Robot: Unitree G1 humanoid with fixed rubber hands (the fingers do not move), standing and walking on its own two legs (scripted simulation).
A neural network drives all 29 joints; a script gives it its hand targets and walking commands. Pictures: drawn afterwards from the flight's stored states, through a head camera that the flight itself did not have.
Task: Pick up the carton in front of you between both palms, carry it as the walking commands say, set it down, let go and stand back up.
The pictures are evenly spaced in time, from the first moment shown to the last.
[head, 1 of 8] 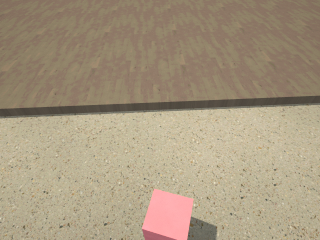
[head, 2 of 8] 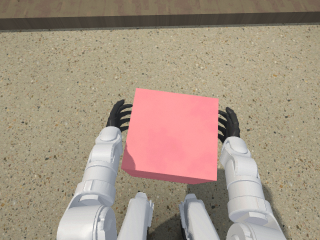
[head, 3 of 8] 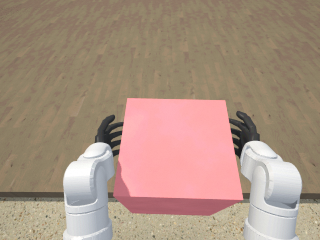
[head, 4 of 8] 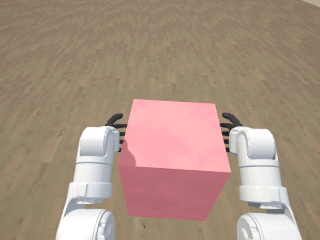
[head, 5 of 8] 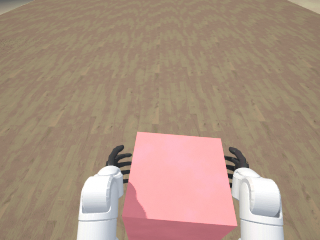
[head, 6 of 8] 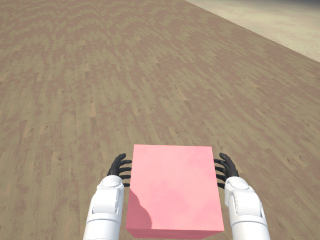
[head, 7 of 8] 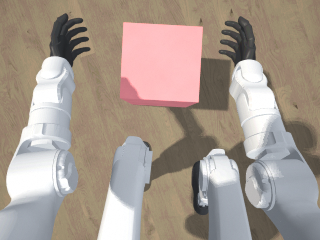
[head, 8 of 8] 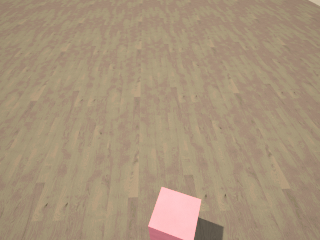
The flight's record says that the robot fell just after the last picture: no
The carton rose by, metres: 0.81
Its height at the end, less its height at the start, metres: +0.09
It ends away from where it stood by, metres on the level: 3.50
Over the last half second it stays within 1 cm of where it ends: yes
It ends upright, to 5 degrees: yes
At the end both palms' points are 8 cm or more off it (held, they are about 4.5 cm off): yes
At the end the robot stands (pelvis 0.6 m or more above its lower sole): yes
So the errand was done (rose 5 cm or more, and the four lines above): yes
